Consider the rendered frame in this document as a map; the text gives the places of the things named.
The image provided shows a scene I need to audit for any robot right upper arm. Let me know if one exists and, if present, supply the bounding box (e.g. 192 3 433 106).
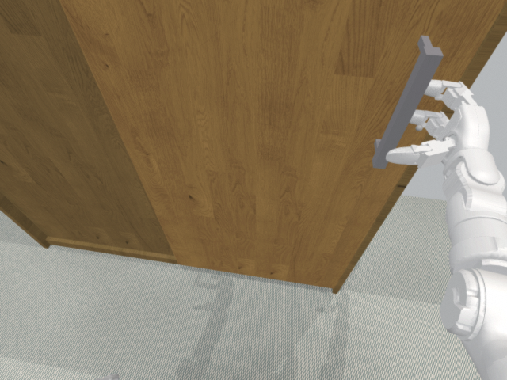
440 268 507 380

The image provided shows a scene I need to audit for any wardrobe door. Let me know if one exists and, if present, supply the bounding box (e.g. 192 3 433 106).
59 0 507 289
0 0 174 255

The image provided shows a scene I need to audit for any handle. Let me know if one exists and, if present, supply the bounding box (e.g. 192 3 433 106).
372 35 444 169

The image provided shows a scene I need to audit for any right robot hand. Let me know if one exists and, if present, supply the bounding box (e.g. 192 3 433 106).
386 80 490 169

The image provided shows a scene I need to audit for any robot right forearm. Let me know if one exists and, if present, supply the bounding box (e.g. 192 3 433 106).
442 148 507 275

